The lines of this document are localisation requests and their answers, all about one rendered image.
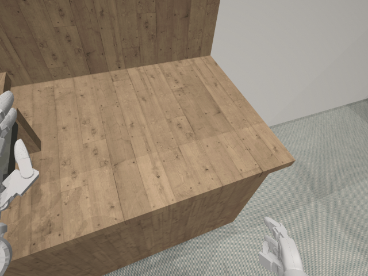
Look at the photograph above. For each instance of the counter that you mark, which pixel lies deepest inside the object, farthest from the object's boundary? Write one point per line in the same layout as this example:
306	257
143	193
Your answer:
141	140

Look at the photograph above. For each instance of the robot left hand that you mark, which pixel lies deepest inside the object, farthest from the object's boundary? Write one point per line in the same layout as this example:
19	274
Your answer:
19	181

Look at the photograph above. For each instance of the robot right hand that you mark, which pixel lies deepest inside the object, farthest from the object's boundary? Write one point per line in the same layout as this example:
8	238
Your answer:
285	254

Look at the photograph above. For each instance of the tap lever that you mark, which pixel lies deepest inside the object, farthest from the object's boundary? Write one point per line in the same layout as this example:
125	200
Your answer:
7	161

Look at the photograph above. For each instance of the left robot forearm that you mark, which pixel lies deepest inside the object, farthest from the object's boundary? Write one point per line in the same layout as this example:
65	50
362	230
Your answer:
5	250

